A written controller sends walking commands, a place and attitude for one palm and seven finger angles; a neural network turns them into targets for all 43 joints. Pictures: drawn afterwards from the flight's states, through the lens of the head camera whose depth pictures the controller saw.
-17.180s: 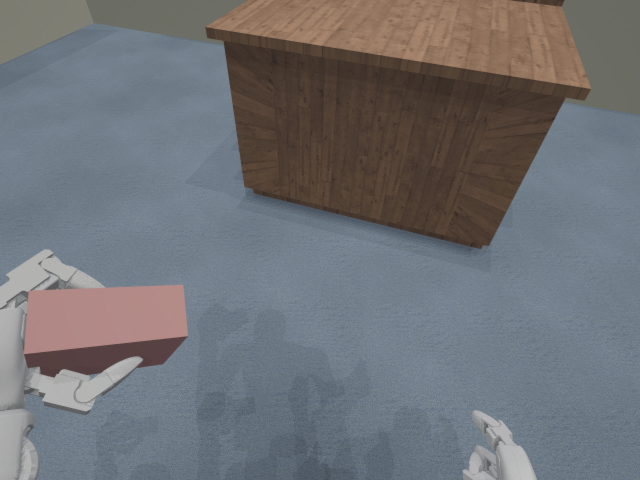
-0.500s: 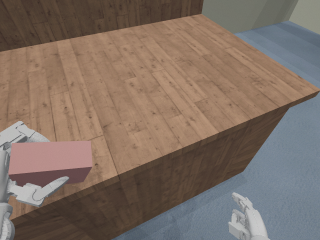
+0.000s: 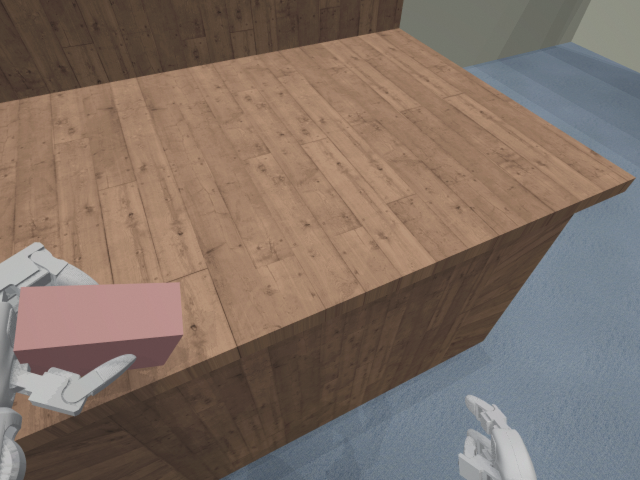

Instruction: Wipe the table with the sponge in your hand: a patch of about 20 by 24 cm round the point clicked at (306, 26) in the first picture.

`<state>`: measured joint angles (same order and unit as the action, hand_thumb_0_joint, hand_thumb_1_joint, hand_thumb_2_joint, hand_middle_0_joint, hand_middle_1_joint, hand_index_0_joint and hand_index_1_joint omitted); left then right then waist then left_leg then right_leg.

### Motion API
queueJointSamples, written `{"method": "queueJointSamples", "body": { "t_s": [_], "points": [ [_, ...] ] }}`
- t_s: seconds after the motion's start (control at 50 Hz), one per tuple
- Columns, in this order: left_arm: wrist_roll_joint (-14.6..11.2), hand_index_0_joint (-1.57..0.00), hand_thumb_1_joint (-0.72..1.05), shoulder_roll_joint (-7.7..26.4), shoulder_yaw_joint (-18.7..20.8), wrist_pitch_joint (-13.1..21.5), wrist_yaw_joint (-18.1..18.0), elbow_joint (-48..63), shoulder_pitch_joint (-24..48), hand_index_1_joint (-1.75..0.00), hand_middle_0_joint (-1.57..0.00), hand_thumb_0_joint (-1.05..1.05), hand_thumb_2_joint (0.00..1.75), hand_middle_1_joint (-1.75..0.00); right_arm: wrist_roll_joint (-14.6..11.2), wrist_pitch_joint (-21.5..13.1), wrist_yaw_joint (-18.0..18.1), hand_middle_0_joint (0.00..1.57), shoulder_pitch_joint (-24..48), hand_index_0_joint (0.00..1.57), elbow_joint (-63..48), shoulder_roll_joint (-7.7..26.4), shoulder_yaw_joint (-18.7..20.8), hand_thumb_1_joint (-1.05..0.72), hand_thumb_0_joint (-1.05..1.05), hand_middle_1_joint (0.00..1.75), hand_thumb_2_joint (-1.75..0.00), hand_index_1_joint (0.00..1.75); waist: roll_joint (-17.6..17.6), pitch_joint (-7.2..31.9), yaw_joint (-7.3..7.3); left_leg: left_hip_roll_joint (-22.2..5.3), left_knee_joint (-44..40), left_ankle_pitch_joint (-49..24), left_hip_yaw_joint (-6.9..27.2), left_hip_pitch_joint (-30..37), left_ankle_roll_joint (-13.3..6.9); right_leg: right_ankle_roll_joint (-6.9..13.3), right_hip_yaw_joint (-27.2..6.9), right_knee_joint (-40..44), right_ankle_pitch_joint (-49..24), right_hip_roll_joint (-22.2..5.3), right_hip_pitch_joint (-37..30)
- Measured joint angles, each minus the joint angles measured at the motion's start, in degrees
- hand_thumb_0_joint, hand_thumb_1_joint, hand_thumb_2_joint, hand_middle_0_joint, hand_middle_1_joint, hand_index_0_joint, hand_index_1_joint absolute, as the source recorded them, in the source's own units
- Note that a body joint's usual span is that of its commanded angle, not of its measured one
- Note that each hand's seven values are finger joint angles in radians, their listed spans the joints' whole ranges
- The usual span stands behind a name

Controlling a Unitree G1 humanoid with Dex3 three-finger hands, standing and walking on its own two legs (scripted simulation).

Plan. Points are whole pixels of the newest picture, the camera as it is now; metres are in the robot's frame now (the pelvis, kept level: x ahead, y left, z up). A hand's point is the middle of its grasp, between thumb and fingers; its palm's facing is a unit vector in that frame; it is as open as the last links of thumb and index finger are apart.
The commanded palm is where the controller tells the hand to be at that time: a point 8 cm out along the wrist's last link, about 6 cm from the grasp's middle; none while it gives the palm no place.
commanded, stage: shuffle to correct the standing spot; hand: left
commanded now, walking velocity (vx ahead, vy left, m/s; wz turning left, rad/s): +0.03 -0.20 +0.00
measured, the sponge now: (127, 330) +0.23 +0.20 +0.14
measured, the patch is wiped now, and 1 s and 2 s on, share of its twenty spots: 0.00 0.00 0.00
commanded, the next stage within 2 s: none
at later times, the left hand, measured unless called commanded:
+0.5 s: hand (81, 318) +0.23 +0.23 +0.16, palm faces +0.33 -0.86 -0.39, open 9.5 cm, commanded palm +0.17 +0.28 +0.18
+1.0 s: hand (72, 325) +0.22 +0.24 +0.16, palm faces +0.34 -0.86 -0.38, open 9.5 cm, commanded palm +0.17 +0.28 +0.18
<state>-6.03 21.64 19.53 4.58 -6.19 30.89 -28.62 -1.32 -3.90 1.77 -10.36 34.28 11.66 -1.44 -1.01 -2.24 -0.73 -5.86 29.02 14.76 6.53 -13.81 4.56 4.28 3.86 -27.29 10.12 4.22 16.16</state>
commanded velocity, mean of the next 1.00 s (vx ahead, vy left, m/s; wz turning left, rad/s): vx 0.00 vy -0.20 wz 0.00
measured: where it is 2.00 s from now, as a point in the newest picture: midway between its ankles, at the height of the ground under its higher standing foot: outside the picture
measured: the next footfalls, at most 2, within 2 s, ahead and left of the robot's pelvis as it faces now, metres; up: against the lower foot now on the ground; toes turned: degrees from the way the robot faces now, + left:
none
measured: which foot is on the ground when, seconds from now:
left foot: down 0.00-1.00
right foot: down 0.00-1.00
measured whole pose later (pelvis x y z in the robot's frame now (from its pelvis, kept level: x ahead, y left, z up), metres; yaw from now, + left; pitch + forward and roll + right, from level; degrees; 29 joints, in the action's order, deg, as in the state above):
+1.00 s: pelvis +0.01 +0.00 +0.00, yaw +0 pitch -1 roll -1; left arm -6.4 21.5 19.5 3.7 -6.7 31.0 -29.2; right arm -1.4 -2.8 1.8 -9.1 34.0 11.9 -1.0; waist -1.5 -2.8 -0.5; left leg -5.9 29.0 15.2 6.1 -13.5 4.7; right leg 4.0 3.8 -27.1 10.6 4.0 15.8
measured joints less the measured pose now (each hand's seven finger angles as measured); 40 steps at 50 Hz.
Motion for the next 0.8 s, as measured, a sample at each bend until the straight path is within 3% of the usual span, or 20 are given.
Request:
{"method": "queueJointSamples", "body": {
  "t_s": [0.8],
  "points": [
    [-0.37,-0.79,-0.43,0.19,0.13,-0.79,-0.23,0.78,-0.90,-1.37,-0.79,0.00,1.02,-1.38,-0.09,1.14,0.02,0.20,1.45,0.20,-0.23,0.32,0.60,-0.91,0.01,0.30,-0.90,0.30,-0.54,-0.83,0.21,-0.14,0.06,0.84,-0.23,0.83,0.70,-0.07,0.05,-0.61,1.38,-0.06,-0.62]
  ]
}}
